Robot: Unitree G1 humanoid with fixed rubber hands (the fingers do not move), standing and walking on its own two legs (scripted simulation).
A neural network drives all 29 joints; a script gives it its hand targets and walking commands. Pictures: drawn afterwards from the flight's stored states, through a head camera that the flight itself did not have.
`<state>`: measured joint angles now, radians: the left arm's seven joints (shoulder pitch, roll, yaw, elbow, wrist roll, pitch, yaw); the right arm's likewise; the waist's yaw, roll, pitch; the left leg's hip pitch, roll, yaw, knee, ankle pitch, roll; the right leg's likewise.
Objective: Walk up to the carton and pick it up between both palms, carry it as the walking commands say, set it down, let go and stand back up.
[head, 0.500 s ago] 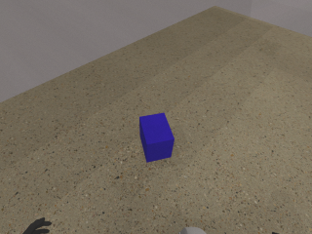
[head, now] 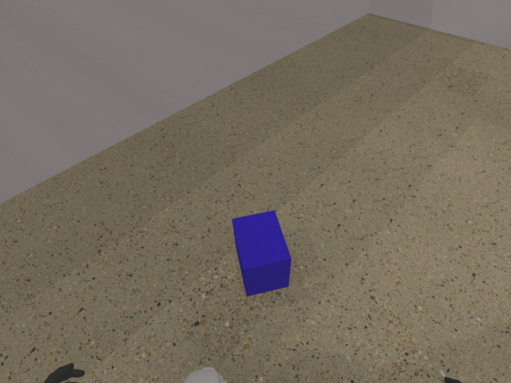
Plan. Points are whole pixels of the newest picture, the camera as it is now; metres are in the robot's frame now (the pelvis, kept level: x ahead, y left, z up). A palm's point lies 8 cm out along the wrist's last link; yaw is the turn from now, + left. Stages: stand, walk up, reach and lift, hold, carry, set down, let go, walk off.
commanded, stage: walk up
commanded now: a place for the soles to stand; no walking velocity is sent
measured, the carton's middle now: (260, 253) +0.71 +0.00 -0.65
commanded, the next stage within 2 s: none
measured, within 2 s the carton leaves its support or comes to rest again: neither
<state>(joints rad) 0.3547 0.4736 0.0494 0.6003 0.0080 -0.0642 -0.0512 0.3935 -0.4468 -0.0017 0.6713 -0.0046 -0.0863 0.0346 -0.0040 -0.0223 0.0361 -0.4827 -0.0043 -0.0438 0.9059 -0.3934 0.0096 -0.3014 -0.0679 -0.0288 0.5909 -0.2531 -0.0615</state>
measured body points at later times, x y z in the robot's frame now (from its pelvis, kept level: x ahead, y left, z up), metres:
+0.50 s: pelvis +0.10 -0.04 -0.02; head +0.12 -0.06 +0.43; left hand +0.21 +0.29 -0.07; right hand +0.18 -0.36 -0.12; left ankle +0.11 +0.14 -0.70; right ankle +0.17 -0.13 -0.73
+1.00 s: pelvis +0.12 -0.03 -0.02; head +0.13 -0.03 +0.43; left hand +0.23 +0.30 -0.09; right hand +0.23 -0.35 -0.10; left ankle +0.12 +0.11 -0.73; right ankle +0.17 -0.13 -0.73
